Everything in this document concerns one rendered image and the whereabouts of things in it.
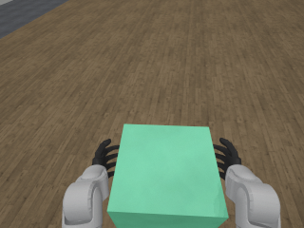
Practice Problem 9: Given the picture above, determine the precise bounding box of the robot right hand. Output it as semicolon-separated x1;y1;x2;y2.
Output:
213;138;241;180

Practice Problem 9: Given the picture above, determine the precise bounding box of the right robot forearm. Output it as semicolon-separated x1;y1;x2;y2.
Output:
225;164;281;228

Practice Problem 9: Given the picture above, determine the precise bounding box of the robot left hand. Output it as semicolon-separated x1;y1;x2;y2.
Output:
91;139;120;178

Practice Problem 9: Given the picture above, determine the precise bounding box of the carton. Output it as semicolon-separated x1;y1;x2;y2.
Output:
106;123;229;228

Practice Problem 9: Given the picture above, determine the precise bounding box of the left robot forearm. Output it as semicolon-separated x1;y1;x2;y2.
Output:
62;164;109;228

